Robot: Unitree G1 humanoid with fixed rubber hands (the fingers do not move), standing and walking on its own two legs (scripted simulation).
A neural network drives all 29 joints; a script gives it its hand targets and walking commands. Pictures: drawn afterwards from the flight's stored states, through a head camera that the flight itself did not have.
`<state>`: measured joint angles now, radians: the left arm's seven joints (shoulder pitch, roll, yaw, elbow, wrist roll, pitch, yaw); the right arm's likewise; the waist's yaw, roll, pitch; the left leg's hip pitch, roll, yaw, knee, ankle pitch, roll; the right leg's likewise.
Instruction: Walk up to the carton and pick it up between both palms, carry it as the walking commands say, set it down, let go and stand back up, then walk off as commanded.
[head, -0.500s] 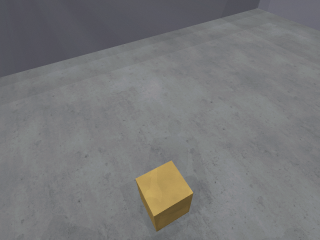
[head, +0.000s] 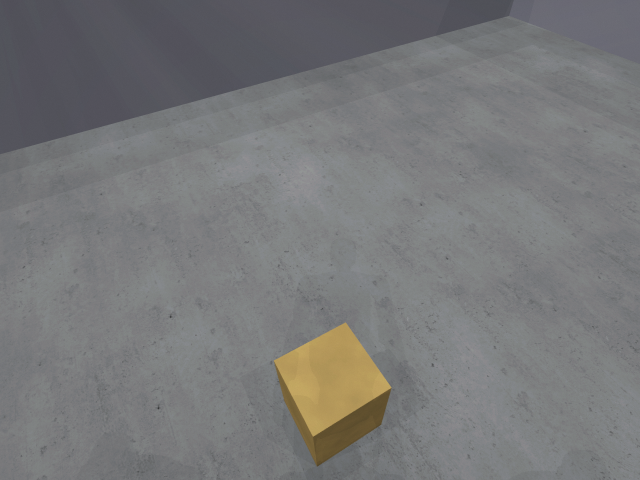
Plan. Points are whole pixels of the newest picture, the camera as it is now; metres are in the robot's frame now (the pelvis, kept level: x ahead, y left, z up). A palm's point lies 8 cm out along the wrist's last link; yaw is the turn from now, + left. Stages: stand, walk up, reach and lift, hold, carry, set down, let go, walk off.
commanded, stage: walk up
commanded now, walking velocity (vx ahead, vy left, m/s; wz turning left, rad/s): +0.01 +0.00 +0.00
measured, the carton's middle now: (331, 395) +0.47 +0.03 -0.63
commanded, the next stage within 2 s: none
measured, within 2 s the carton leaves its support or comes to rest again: neither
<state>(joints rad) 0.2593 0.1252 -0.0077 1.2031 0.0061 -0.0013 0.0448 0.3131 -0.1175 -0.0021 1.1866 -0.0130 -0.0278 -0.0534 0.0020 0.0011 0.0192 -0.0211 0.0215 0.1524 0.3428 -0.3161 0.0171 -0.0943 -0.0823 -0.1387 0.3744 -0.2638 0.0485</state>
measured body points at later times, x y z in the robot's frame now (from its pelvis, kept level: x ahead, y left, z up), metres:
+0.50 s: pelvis +0.00 +0.01 +0.00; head +0.01 +0.01 +0.45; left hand -0.03 +0.22 -0.17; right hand -0.03 -0.20 -0.16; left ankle -0.08 +0.09 -0.74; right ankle -0.05 -0.14 -0.74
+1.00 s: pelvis +0.00 -0.01 +0.00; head +0.02 +0.01 +0.45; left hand +0.02 +0.24 -0.17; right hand -0.05 -0.25 -0.14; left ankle -0.08 +0.09 -0.74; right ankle -0.06 -0.14 -0.67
